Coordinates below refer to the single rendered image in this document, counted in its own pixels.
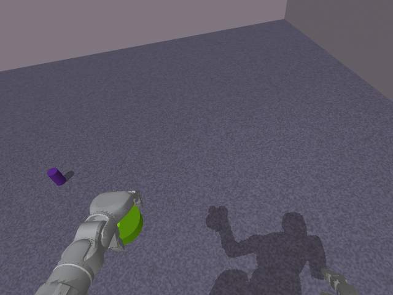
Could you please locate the left robot hand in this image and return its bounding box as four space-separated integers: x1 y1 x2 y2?
90 190 143 251

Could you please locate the left robot arm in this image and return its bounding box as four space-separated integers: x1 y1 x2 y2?
35 211 117 295

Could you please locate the right robot hand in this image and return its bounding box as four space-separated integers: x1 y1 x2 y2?
320 268 359 295

